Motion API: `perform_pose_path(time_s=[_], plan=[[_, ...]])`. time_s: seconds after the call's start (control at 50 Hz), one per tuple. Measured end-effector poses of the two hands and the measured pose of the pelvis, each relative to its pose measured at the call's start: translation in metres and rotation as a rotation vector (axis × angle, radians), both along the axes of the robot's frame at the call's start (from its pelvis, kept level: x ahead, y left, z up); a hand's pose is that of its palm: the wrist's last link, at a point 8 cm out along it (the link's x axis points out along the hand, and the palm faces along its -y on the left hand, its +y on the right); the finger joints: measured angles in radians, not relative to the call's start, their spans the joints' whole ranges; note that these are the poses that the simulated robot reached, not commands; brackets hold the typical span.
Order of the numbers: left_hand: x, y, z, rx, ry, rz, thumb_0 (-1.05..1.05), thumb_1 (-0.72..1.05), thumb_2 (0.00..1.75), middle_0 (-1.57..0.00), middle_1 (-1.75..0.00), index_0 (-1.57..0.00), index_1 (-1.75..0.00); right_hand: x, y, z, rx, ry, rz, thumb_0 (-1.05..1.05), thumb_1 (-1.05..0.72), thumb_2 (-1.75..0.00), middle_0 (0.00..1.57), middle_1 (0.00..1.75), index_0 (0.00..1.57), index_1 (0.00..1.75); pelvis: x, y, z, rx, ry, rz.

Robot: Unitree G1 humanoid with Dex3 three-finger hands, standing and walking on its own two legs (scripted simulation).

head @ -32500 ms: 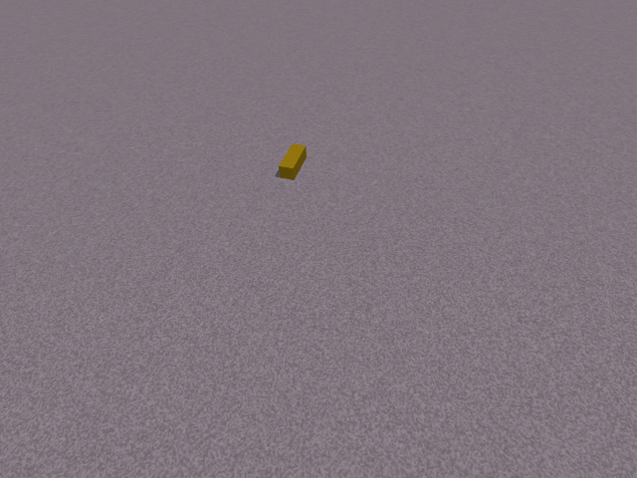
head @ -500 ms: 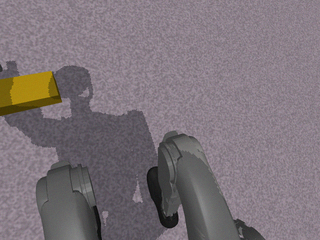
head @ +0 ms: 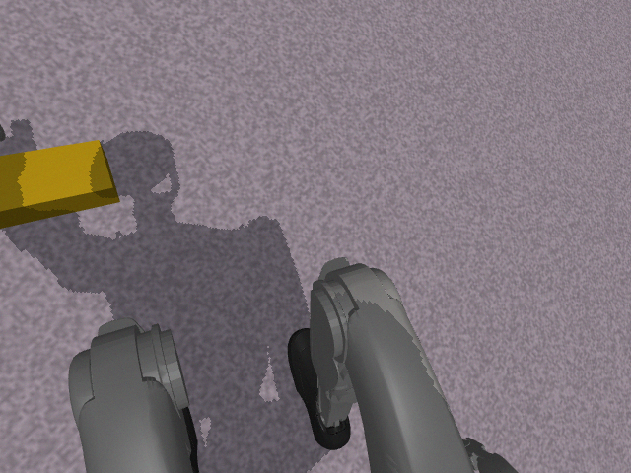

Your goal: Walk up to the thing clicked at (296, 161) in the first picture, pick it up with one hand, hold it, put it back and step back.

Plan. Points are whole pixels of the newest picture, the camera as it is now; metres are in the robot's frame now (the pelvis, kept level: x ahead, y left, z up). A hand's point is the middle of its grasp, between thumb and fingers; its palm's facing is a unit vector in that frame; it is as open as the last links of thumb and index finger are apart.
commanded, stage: approach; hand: left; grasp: from above
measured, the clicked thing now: (34, 187) +0.53 +0.28 -0.29
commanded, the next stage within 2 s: close in in 0.74 s
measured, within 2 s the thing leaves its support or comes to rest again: neither
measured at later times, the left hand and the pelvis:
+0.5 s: hand (12, 149) +0.53 +0.26 -0.16, palm faces -0.39 -0.05 -0.92, open 14.0 cm; pelvis +0.00 +0.00 +0.00, yaw +0 degrees
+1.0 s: hand out of the picture +0.51 +0.28 -0.18, palm faces -0.45 -0.06 -0.89, open 13.7 cm; pelvis +0.00 +0.00 +0.00, yaw +0 degrees
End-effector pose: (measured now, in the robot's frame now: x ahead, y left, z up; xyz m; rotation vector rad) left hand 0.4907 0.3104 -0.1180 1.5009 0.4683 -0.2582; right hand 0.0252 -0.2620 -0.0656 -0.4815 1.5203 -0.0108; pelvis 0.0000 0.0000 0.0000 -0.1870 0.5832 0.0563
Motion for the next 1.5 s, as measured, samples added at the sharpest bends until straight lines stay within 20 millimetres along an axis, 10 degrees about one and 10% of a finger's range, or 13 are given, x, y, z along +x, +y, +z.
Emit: perform_pose_path(time_s=[0.26,0.58,0.86,1.12,1.5], plan=[[0.004,-0.003,0.008,0.010,-0.010,-0.010,0.00,-0.51,1.03,-0.09,-1.03,-0.09,-1.03,0.003,0.000,-0.001,0.005,-0.009,0.000,0.00,-0.90,-0.90,0.21,0.30,0.20,0.30,0.001,-0.001,0.002,0.006,0.007,0.003],[0.049,-0.053,0.020,0.012,-0.057,-0.020,0.00,-0.53,1.04,-0.09,-1.02,-0.08,-1.03,-0.019,0.004,0.009,-0.013,-0.011,-0.060,0.00,-0.90,-0.89,0.21,0.30,0.20,0.30,0.001,-0.001,0.002,0.005,0.019,-0.009],[0.018,-0.022,0.002,0.006,0.036,0.007,0.00,-0.55,1.07,-0.09,-1.03,-0.08,-1.04,-0.022,0.000,0.001,0.001,0.047,-0.026,0.01,-0.90,-0.89,0.21,0.30,0.20,0.30,-0.004,-0.003,0.000,0.008,-0.003,-0.004],[0.025,-0.032,-0.014,-0.016,-0.003,-0.040,0.00,-0.49,1.10,-0.10,-1.08,-0.10,-1.08,0.004,-0.005,0.009,-0.045,-0.012,0.044,0.00,-0.90,-0.90,0.21,0.30,0.20,0.30,0.000,-0.001,-0.003,-0.011,-0.006,-0.005],[0.025,-0.036,-0.061,-0.023,0.019,-0.005,0.00,-0.48,1.09,-0.10,-1.06,-0.09,-1.07,-0.031,0.011,0.015,-0.012,0.073,0.039,0.00,-0.90,-0.90,0.21,0.30,0.20,0.30,0.001,0.000,-0.010,-0.027,-0.025,-0.025]])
